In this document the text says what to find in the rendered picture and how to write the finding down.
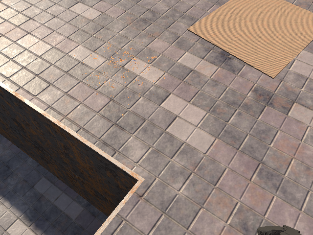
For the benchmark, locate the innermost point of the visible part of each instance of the right robot hand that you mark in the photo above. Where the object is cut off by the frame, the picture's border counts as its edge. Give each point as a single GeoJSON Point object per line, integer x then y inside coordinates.
{"type": "Point", "coordinates": [277, 230]}

